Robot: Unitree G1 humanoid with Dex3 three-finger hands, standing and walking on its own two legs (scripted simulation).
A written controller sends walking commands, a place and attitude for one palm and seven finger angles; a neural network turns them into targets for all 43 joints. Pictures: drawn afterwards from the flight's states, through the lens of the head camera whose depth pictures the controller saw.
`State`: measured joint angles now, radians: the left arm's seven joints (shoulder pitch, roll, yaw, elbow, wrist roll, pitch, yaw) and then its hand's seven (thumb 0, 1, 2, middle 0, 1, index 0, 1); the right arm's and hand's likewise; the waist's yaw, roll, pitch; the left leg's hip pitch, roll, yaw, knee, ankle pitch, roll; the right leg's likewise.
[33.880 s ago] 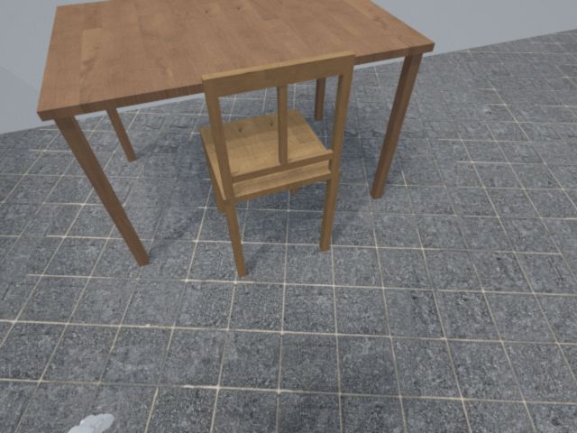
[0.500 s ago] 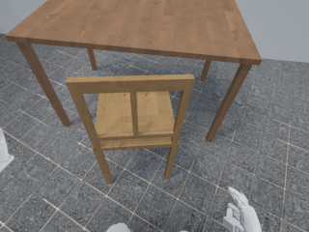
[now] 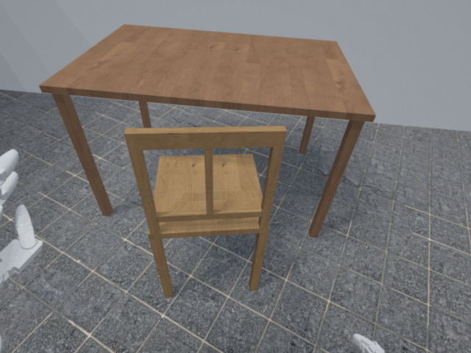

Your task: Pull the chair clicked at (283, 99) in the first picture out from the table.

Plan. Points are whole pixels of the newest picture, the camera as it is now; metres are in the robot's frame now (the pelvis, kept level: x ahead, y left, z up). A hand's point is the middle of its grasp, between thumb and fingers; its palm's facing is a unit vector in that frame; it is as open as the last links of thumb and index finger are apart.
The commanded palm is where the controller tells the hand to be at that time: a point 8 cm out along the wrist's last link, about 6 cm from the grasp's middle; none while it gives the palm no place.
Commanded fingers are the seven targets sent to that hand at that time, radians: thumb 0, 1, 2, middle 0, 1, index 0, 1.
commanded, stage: stop stepping back and stand still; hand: left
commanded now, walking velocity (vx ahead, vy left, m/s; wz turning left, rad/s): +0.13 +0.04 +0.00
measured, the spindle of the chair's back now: (209, 182) +0.59 +0.10 -0.08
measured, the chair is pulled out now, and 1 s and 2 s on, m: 0.17 0.17 0.17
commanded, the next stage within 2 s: let the arm hang, fingers relaxed in 0.24 s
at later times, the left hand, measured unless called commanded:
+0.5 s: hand (91, 332) +0.18 +0.26 -0.07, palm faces +0.15 -0.93 -0.34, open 7.4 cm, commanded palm none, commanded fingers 0.00 0.90 0.90 -0.20 -0.30 -0.20 -0.30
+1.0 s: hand out of the picture -0.01 +0.23 -0.15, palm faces -0.02 -0.97 -0.23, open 7.3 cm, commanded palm none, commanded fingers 0.00 0.90 0.90 -0.20 -0.30 -0.20 -0.30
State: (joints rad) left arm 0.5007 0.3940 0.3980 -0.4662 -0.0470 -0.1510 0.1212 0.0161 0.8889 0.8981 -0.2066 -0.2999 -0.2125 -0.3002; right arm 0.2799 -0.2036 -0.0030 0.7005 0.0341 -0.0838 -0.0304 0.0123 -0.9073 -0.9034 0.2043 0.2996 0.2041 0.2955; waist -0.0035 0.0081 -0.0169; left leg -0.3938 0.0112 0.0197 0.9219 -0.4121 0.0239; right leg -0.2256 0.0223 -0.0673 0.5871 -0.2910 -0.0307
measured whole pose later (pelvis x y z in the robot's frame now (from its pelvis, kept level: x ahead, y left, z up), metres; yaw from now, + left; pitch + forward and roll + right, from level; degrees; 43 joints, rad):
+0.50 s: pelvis +0.00 +0.03 -0.01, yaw +2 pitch +0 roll +0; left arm 0.27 0.26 0.12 0.42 0.03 0.03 0.03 0.01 0.91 0.90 -0.19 -0.30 -0.20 -0.30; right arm 0.22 -0.24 -0.02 0.80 -0.04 -0.01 0.01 0.01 -0.91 -0.90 0.20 0.30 0.20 0.30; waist -0.02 0.03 -0.06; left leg -0.36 -0.05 -0.01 0.68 -0.32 0.04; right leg -0.35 -0.04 -0.06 0.68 -0.34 0.01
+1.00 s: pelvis +0.02 +0.04 +0.02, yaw -1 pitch -1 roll +0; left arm 0.31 0.18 -0.01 1.14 0.00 0.02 0.03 0.01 0.92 0.90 -0.19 -0.30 -0.20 -0.30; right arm 0.29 -0.16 0.00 1.10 -0.01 0.01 -0.03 0.00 -0.91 -0.90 0.20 0.30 0.20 0.29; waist -0.01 0.02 0.06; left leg -0.16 -0.04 0.04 0.40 -0.22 0.06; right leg -0.17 -0.03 -0.01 0.40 -0.22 0.02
